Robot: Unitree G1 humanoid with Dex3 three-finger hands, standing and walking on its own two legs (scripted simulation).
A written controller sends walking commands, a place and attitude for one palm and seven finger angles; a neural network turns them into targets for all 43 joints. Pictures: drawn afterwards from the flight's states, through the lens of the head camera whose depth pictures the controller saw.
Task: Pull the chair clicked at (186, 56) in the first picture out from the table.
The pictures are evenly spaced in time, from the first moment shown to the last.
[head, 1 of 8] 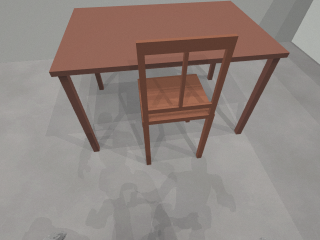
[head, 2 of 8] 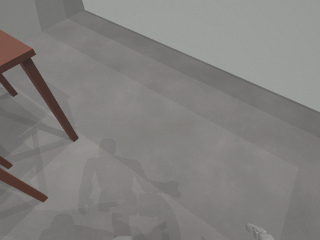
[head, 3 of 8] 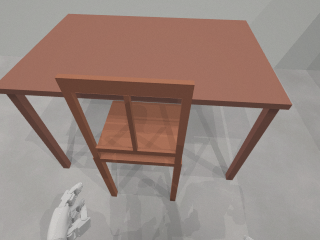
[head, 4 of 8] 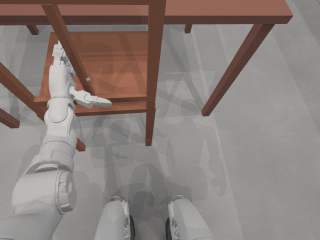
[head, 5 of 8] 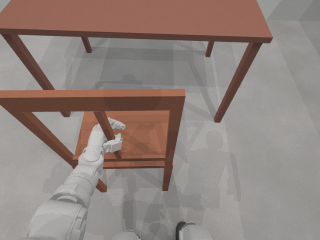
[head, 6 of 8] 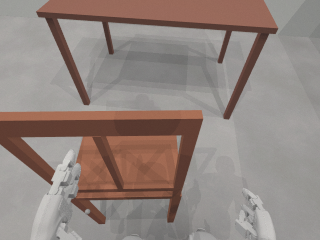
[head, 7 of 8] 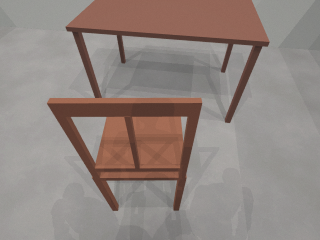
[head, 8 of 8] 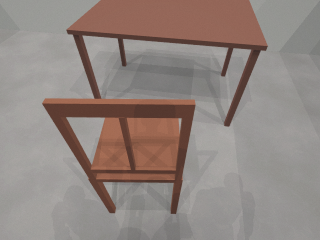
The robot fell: no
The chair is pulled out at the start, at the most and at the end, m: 0.00 0.63 0.62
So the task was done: yes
